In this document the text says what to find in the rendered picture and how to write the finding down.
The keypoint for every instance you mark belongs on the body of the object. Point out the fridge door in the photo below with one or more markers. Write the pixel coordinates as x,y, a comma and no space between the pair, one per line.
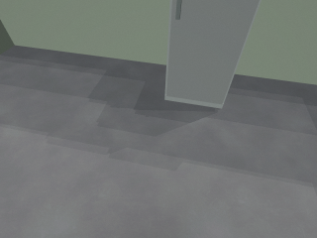
205,45

